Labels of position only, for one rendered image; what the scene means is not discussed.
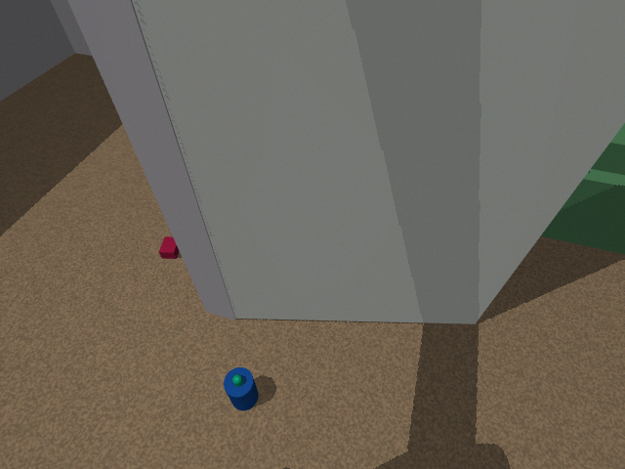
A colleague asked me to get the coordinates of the sofa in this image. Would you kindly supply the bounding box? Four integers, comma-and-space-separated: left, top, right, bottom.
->
541, 123, 625, 254

